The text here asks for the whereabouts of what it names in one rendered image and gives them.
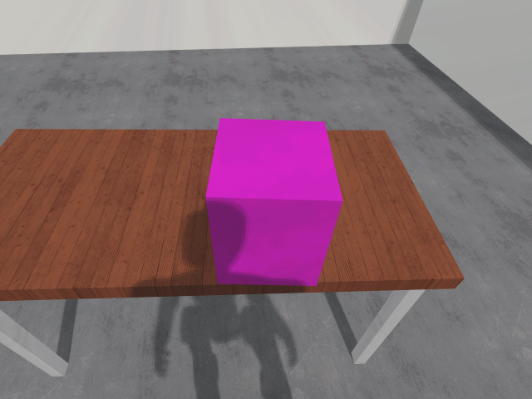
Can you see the table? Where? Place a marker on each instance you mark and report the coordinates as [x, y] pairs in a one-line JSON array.
[[88, 213]]

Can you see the carton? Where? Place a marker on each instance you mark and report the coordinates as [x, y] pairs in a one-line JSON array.
[[273, 199]]

